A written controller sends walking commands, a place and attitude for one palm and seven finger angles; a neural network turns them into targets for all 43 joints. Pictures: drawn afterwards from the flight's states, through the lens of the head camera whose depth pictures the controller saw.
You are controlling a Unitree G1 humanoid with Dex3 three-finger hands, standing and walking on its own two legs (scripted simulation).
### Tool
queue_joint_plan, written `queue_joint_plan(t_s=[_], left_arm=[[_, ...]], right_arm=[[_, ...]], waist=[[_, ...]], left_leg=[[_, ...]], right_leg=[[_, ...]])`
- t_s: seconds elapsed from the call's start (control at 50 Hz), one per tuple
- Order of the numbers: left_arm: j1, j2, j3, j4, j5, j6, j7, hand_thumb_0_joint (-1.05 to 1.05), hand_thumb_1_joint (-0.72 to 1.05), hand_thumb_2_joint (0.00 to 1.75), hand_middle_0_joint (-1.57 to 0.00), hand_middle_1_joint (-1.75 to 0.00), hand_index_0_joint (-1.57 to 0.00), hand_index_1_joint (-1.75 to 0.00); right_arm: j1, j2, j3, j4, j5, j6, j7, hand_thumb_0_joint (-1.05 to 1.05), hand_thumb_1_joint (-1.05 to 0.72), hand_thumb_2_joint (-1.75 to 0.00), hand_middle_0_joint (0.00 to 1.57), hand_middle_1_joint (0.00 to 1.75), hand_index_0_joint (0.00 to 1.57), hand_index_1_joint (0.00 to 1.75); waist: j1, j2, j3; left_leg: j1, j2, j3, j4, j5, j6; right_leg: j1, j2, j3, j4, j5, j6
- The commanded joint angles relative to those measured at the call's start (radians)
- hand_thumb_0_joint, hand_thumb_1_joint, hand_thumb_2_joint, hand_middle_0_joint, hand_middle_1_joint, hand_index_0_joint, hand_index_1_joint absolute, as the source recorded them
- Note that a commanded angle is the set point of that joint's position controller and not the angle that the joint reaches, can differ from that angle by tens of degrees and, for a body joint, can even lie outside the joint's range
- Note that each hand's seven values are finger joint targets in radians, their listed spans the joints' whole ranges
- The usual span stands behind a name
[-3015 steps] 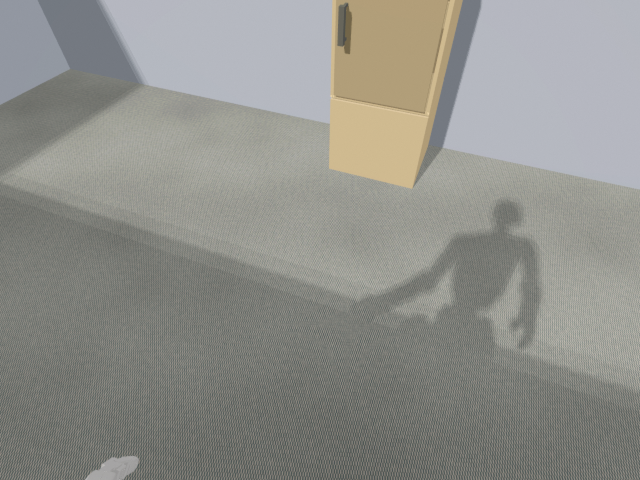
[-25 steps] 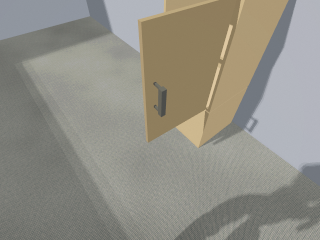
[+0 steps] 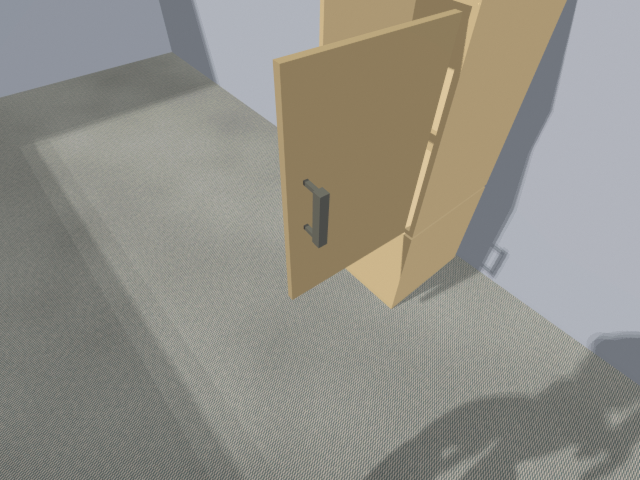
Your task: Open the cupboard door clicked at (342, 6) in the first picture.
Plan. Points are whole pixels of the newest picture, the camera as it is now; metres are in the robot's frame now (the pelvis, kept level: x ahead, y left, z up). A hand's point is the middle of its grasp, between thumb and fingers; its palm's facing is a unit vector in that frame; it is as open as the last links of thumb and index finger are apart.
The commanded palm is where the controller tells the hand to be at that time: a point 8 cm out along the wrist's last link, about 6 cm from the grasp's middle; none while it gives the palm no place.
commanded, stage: let the arm hang, fingers relaxed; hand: left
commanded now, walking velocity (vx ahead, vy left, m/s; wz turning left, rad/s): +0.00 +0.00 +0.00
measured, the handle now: (314, 213) +0.60 +0.04 -0.05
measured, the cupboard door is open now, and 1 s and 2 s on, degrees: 86 86 86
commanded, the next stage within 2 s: look to check the result in 0.10 s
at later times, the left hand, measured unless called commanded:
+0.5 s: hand out of the picture -0.02 +0.17 -0.18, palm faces +0.04 -0.98 -0.17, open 7.4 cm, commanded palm none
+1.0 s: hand out of the picture +0.01 +0.18 -0.17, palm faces +0.02 -0.98 -0.20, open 7.4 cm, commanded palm none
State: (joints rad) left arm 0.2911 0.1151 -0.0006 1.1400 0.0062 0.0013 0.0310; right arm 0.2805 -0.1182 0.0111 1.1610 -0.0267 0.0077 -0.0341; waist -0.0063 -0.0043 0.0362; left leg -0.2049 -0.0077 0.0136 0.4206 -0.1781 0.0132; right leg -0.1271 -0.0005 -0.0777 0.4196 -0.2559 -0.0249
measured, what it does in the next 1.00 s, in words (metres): stands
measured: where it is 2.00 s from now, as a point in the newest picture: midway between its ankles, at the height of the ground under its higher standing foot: outside the picture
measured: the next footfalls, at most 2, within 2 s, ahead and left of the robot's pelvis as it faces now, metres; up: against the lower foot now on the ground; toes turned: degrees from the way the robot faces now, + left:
none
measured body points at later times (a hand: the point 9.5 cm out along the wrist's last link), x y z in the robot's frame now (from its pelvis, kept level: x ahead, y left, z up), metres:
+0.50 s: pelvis +0.01 +0.00 +0.00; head +0.02 +0.00 +0.45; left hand -0.02 +0.22 -0.16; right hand +0.00 -0.21 -0.16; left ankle +0.03 +0.11 -0.74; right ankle -0.01 -0.10 -0.74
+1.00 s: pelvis +0.02 +0.00 +0.00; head +0.03 +0.00 +0.45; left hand +0.01 +0.23 -0.16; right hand +0.02 -0.23 -0.16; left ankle +0.03 +0.11 -0.74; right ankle -0.01 -0.10 -0.74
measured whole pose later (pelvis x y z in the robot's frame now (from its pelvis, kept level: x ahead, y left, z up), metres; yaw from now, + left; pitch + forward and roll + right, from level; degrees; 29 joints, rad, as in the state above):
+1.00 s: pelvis +0.02 +0.00 +0.00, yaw +0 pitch -1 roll +0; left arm 0.27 0.16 0.01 1.14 0.01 -0.01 0.02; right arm 0.23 -0.16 0.00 1.16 -0.02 0.00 -0.03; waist 0.00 0.00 0.06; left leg -0.18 -0.01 0.02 0.38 -0.18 0.02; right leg -0.10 0.00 -0.07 0.38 -0.26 -0.02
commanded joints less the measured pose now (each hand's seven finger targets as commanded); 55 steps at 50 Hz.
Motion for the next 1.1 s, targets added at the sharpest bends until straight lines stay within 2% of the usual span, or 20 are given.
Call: queue_joint_plan(t_s=[0.0,0.2,0.28,0.4,0.46,0.48,0.64,0.78,0.88,0.94,1.08], left_arm=[[0.087,0.103,0.025,-0.008,0.002,-0.015,0.009,0.00,0.90,0.90,-0.20,-0.30,-0.20,-0.30],[0.093,0.105,0.026,-0.010,0.002,-0.019,0.008,0.00,0.90,0.90,-0.20,-0.30,-0.20,-0.30],[0.096,0.108,0.025,-0.009,0.002,-0.018,0.007,0.00,0.90,0.90,-0.20,-0.30,-0.20,-0.30],[0.091,0.112,0.025,-0.007,0.002,-0.019,0.007,0.00,0.90,0.90,-0.20,-0.30,-0.20,-0.30],[0.089,0.113,0.024,-0.007,0.002,-0.019,0.007,0.00,0.90,0.90,-0.20,-0.30,-0.20,-0.30],[0.091,0.120,0.026,-0.009,0.002,-0.021,0.008,0.00,0.90,0.90,-0.20,-0.30,-0.20,-0.30],[0.076,0.123,0.026,-0.008,0.002,-0.021,0.006,0.00,0.90,0.90,-0.20,-0.30,-0.20,-0.30],[0.062,0.144,0.031,-0.016,0.003,-0.025,0.005,0.00,0.90,0.90,-0.20,-0.30,-0.20,-0.30],[0.051,0.154,0.033,-0.017,0.003,-0.025,0.004,0.00,0.90,0.90,-0.20,-0.30,-0.20,-0.30],[0.040,0.158,0.031,-0.019,0.002,-0.025,0.003,0.00,0.90,0.90,-0.20,-0.30,-0.20,-0.30],[0.025,0.187,0.037,-0.027,0.002,-0.033,0.002,0.00,0.90,0.90,-0.20,-0.30,-0.20,-0.30]], right_arm=[[0.057,-0.086,-0.014,-0.023,0.004,-0.011,-0.006,0.00,-0.90,-0.90,0.20,0.30,0.20,0.30],[0.055,-0.096,-0.018,-0.026,0.006,-0.014,-0.006,0.00,-0.90,-0.90,0.20,0.30,0.20,0.30],[0.052,-0.105,-0.017,-0.025,0.007,-0.014,-0.007,0.00,-0.90,-0.90,0.20,0.30,0.20,0.30],[0.047,-0.108,-0.018,-0.023,0.007,-0.015,-0.006,0.00,-0.90,-0.90,0.20,0.30,0.20,0.30],[0.045,-0.113,-0.018,-0.021,0.006,-0.017,-0.007,0.00,-0.90,-0.90,0.20,0.30,0.20,0.30],[0.043,-0.116,-0.019,-0.024,0.008,-0.017,-0.006,0.00,-0.90,-0.90,0.20,0.30,0.20,0.30],[0.033,-0.122,-0.019,-0.022,0.006,-0.020,-0.007,0.00,-0.90,-0.90,0.20,0.30,0.20,0.30],[0.019,-0.148,-0.024,-0.029,0.008,-0.023,-0.007,0.00,-0.90,-0.90,0.20,0.30,0.20,0.30],[0.005,-0.155,-0.025,-0.030,0.008,-0.023,-0.006,0.00,-0.90,-0.90,0.20,0.30,0.20,0.30],[0.000,-0.158,-0.025,-0.029,0.006,-0.022,-0.005,0.00,-0.90,-0.90,0.20,0.30,0.20,0.30],[-0.022,-0.188,-0.030,-0.035,0.010,-0.027,-0.004,0.00,-0.90,-0.90,0.20,0.30,0.20,0.30]], waist=[[0.005,0.027,0.075],[0.004,-0.001,0.045],[0.005,0.015,0.061],[0.002,-0.008,0.059],[0.002,0.013,0.052],[0.005,0.001,0.050],[0.003,0.020,0.048],[0.005,-0.001,0.035],[0.008,-0.001,0.051],[0.004,0.012,0.042],[0.006,-0.012,-0.001]], left_leg=[[-0.027,0.084,-0.090,-0.083,0.032,0.018],[0.004,0.088,-0.086,-0.077,0.070,0.020],[-0.001,0.088,-0.087,-0.082,0.063,0.020],[0.008,0.089,-0.091,-0.085,0.069,0.021],[0.013,0.089,-0.089,-0.086,0.080,0.020],[0.013,0.089,-0.091,-0.084,0.086,0.022],[0.019,0.090,-0.093,-0.090,0.099,0.021],[0.033,0.094,-0.093,-0.089,0.118,0.024],[0.027,0.093,-0.093,-0.095,0.108,0.024],[0.033,0.092,-0.093,-0.096,0.104,0.020],[0.061,0.099,-0.093,-0.085,0.167,0.023]], right_leg=[[-0.069,-0.105,0.101,-0.111,0.018,-0.017],[-0.056,-0.108,0.099,-0.111,0.047,-0.014],[-0.060,-0.104,0.098,-0.113,0.043,-0.013],[-0.058,-0.107,0.098,-0.113,0.046,-0.012],[-0.051,-0.106,0.102,-0.113,0.056,-0.011],[-0.047,-0.106,0.097,-0.113,0.060,-0.012],[-0.039,-0.107,0.101,-0.112,0.078,-0.012],[-0.031,-0.108,0.099,-0.117,0.092,-0.014],[-0.032,-0.110,0.100,-0.125,0.083,-0.016],[-0.028,-0.111,0.106,-0.125,0.086,-0.016],[0.000,-0.117,0.104,-0.125,0.154,-0.017]])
